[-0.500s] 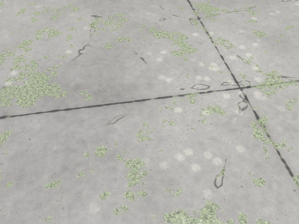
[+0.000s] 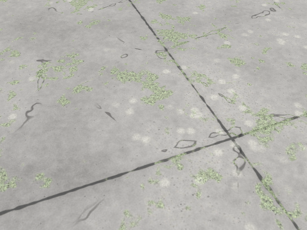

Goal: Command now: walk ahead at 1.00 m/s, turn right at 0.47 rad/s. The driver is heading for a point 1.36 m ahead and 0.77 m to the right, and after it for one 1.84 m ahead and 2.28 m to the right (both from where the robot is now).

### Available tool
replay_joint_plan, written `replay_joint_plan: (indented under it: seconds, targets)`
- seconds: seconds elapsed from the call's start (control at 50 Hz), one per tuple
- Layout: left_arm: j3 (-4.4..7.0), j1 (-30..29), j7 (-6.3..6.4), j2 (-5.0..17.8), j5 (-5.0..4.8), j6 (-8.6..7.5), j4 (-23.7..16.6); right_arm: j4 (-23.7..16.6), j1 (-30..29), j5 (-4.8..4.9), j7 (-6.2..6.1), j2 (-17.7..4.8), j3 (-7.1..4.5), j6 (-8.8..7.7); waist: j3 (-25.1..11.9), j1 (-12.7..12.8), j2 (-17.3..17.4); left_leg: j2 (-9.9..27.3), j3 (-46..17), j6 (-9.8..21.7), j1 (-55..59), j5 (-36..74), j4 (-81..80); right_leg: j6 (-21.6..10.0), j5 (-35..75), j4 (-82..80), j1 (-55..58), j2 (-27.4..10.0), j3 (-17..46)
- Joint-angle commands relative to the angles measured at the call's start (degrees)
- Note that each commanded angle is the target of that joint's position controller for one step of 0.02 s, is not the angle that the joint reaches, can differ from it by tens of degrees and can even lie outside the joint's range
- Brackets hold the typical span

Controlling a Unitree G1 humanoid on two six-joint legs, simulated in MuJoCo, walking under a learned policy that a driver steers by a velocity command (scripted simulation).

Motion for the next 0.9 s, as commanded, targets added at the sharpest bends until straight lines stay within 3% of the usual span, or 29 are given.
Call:
replay_joint_plan:
  seconds: [0.02, 0.1, 0.14, 0.18, 0.2, 0.22, 0.24, 0.26, 0.28, 0.3, 0.32, 0.34, 0.4, 0.46, 0.5, 0.58, 0.6, 0.62, 0.64, 0.66, 0.68, 0.7, 0.72, 0.74, 0.76, 0.78, 0.82, 0.86, 0.9]
  targets:
    - [0.25, -2.39, -0.76, 1.53, 0.15, -0.46, -3.25, -4.94, -6.14, -0.38, -1.35, -6.35, -0.61, -2.05, 7.55, 2.23, 3.58, 13.05, -1.42, 1.98, -12.15, 17.74, -12.22, 0.22, 14.87, -9.86, 3.99, 0.89, -3.02]
    - [0.13, -9.95, -3.16, 0.60, -0.34, -1.36, -6.73, -3.33, -1.01, -0.19, -2.69, -8.13, -0.25, -1.39, 9.07, -0.14, 3.18, 14.41, 3.86, -2.64, -1.81, 29.78, -11.66, -1.90, 20.46, -21.87, 5.47, 4.38, -8.29]
    - [1.09, -10.39, -4.49, 2.75, -0.45, -1.80, -8.22, -4.17, -1.10, -0.73, -3.65, -10.91, -0.63, -0.17, 6.32, 1.42, 5.76, 15.28, 5.92, -4.81, 6.07, 54.89, -5.58, -3.11, 16.11, -24.71, 9.06, 8.82, -13.54]
    - [2.60, -3.50, -4.93, 5.77, -0.86, -0.93, -8.10, -5.60, -3.14, -1.52, -5.40, -14.53, -1.74, 1.80, 1.27, 7.17, 10.82, 17.70, 6.60, -5.39, 10.87, 81.48, 8.31, -4.17, 6.04, -22.26, 16.53, 12.87, -17.33]
    - [4.14, 8.32, -4.58, 8.85, -0.81, 0.08, -5.48, -6.89, -6.57, -1.93, -5.83, -15.58, -2.20, 2.68, -3.75, 13.43, 12.64, 18.90, 5.77, -4.81, 8.46, 88.82, 21.53, -5.96, 1.46, -19.99, 27.51, 13.30, -16.16]
    - [6.00, 25.04, -3.68, 12.68, -0.38, 0.88, -1.08, -9.17, -12.44, -1.66, -5.58, -15.91, -2.47, 2.91, -9.27, 21.54, 10.62, 17.09, 5.14, -4.23, -2.31, 82.77, 41.82, -8.70, 2.80, -24.25, 47.13, 11.15, -9.66]
    - [5.77, 27.20, -2.47, 13.56, -0.06, 1.95, 1.44, -10.81, -10.96, -2.48, -3.73, -6.17, 0.04, 1.00, -7.32, 16.39, -9.68, 6.42, 2.81, -4.07, -24.32, 8.79, 66.78, -11.53, -4.29, -21.15, 59.78, 6.01, 0.46]
    - [5.12, 22.44, -2.34, 12.66, 1.67, 1.05, -1.69, -15.41, -5.19, 1.82, -1.89, -0.80, 2.09, -2.19, -14.70, 8.22, -20.96, -0.88, -9.84, -5.06, -47.78, -17.99, 83.32, -25.18, -29.38, -34.52, 72.99, -6.04, 37.89]
    - [4.65, 23.38, -1.81, 8.22, 2.17, 0.50, -2.11, -17.45, -13.14, 2.77, -0.84, -6.80, 1.43, -4.74, -13.63, 12.69, -9.05, 2.23, -15.28, -0.03, -50.32, -10.24, 78.18, -21.12, -37.98, -46.60, 70.35, -6.03, 45.04]
    - [3.99, 21.29, -2.04, 6.35, 2.77, -0.31, -2.31, -19.58, -17.64, 3.31, -0.66, -7.27, 1.11, -5.45, -7.39, 9.89, 0.38, 4.30, -15.05, 1.70, -49.53, -6.02, 71.65, -17.85, -35.14, -48.53, 61.95, -4.95, 41.88]
    - [3.88, 16.57, -2.58, 6.05, 2.39, -0.97, -3.47, -19.46, -17.14, 2.04, -0.92, -6.24, 1.24, -5.40, -3.27, 5.34, 8.54, 6.27, -15.19, 1.35, -45.88, -3.68, 66.19, -17.32, -29.70, -48.98, 51.17, -3.67, 38.46]
    - [3.82, 12.38, -2.49, 6.11, 2.13, -1.34, -4.73, -18.89, -15.46, 0.75, -1.23, -6.22, 0.97, -4.60, -1.45, 2.57, 9.80, 7.84, -15.72, 0.02, -41.57, -2.85, 62.09, -17.14, -25.10, -49.03, 42.85, -0.89, 34.32]
    - [3.25, 8.55, -1.28, 4.90, 0.75, -0.79, -5.95, -19.35, -14.58, -0.10, -2.08, -7.60, -0.01, -1.92, 3.94, -0.65, 7.40, 10.77, -13.27, -4.37, -35.27, -2.09, 50.18, -15.55, -14.96, -50.32, 27.35, 5.13, 22.42]
    - [3.51, 10.18, 0.68, 5.83, 0.15, -0.41, -5.71, -24.38, -26.49, -1.35, -2.65, -4.23, 0.95, -1.57, 6.85, 3.60, 3.86, 8.46, -8.66, -7.18, -26.51, 13.58, 30.66, -13.05, -6.91, -49.67, 15.67, 10.44, 14.29]
    - [4.06, 12.71, 0.83, 6.90, -0.17, 0.06, -4.86, -26.24, -30.60, -0.13, -2.62, -3.05, 0.88, -1.46, 4.93, 6.95, 0.80, 5.33, -7.40, -8.08, -18.33, 22.22, 20.71, -10.17, -9.67, -48.59, 13.54, 11.39, 14.18]
    - [4.47, 15.16, 1.25, 5.96, -1.39, 0.48, -3.40, -27.84, -32.25, 3.04, -2.67, -8.01, -1.75, -1.83, 2.86, 7.91, -3.24, 4.88, -12.60, -8.55, -18.13, 19.39, 10.05, -7.59, -12.55, -40.69, 29.46, 8.50, 21.46]
    - [4.66, 14.87, 1.36, 5.90, -1.14, 0.84, -3.37, -27.55, -30.38, 3.35, -2.61, -9.40, -2.56, -2.23, 1.61, 6.47, -3.87, 4.89, -12.43, -7.70, -16.88, 16.63, 9.30, -6.81, -7.20, -36.78, 33.28, 7.46, 22.29]
    - [4.75, 13.77, 1.20, 6.13, -0.49, 1.19, -3.78, -26.23, -23.52, 3.45, -2.68, -11.40, -3.93, -2.61, -2.77, 2.36, -4.13, 4.64, -11.37, -6.12, -10.35, 13.47, 9.56, -5.18, 2.76, -28.77, 35.84, 8.15, 21.12]
    - [4.06, 11.16, 0.57, 4.98, 0.98, 1.37, -5.38, -24.28, -10.83, 3.45, -2.93, -12.78, -4.82, -2.52, -11.77, -4.36, -4.17, 9.18, -13.14, -3.73, 4.85, 9.30, 14.50, -3.07, 7.30, -14.21, 32.00, 9.21, 17.93]
    - [1.87, 12.67, -0.06, -1.49, 3.24, 1.15, -7.31, -22.36, 2.02, 2.90, -3.43, -16.30, -5.14, -1.69, -21.96, -6.59, 7.15, 19.48, -26.21, -1.81, 24.37, -2.98, 16.47, -2.07, -16.48, 6.61, 20.05, 12.44, 11.85]
    - [0.50, 22.13, -0.27, -2.71, -2.45, 0.26, -10.46, -20.53, 1.13, 0.41, -1.79, -19.95, -5.61, -1.83, -27.74, 0.92, 38.22, 33.70, -65.14, 9.17, 34.42, -30.62, 1.65, -0.53, -29.94, 22.65, -0.07, 13.56, 7.43]
    - [1.05, 17.95, 0.72, 2.92, -3.28, 1.11, -7.91, -23.19, -3.56, 0.17, -1.91, -11.91, -4.47, -1.12, -17.98, -2.08, 25.32, 30.27, -62.07, 7.25, 27.98, -40.92, -1.39, -0.02, -23.35, 27.12, -6.01, 7.66, 5.50]
    - [1.73, 9.88, 0.60, 6.08, -1.33, 1.46, -9.05, -22.41, -4.97, 0.69, -2.45, -8.78, -3.69, -0.33, -9.37, -3.93, 15.20, 27.46, -49.23, 4.67, 20.21, -30.02, -0.41, 0.19, -19.31, 27.09, -7.43, 6.62, 2.58]
    - [1.93, 5.46, 0.41, 5.78, 0.17, 1.74, -9.93, -21.14, -5.58, 0.08, -2.45, -9.14, -3.57, 0.19, -4.59, -3.32, 3.76, 24.93, -39.40, 3.47, 12.13, -15.67, 0.02, 0.37, -17.29, 24.90, -4.52, 4.35, 1.30]
    - [2.15, 2.79, 0.00, 5.05, 0.96, 1.64, -11.34, -19.75, -7.10, -0.41, -2.38, -8.83, -3.45, 0.27, -0.78, -1.71, 2.24, 22.88, -32.76, 3.40, 5.55, -6.77, -0.34, 0.20, -15.17, 20.92, -2.67, 2.30, 1.49]
    - [2.28, 3.05, -0.55, 4.19, 0.10, 2.10, -11.89, -18.57, -8.41, -0.64, -2.25, -7.52, -3.00, 0.07, 1.08, 0.24, 4.46, 21.37, -27.28, 2.75, 0.93, -2.64, -1.33, 0.01, -14.95, 19.04, -0.11, 0.40, 1.67]
    - [1.96, 3.17, -0.95, 2.18, -1.30, 3.34, -12.74, -16.21, -9.40, 0.72, -1.51, -4.79, -2.36, -0.08, 2.63, 1.99, 7.32, 20.09, -19.81, 2.19, -1.95, 2.40, -2.96, -0.34, -15.55, 17.73, -0.97, -1.58, 0.66]
    - [1.58, 1.72, -1.27, 1.49, -0.59, 3.85, -13.81, -14.53, -9.93, 1.08, -1.45, -6.09, -2.70, -0.13, 4.58, 3.10, 6.56, 20.38, -14.12, 2.48, -3.59, 8.68, -4.66, 0.14, -11.46, 16.39, -3.54, -2.44, 0.14]
    - [1.50, 0.10, -1.57, 2.21, -0.28, 3.69, -14.37, -13.98, -11.65, 0.28, -1.80, -7.75, -2.92, -0.13, 6.61, 3.95, 5.69, 19.39, -7.58, 2.10, -6.12, 13.10, -6.76, 1.13, -5.03, 11.30, -3.38, -2.27, -0.58]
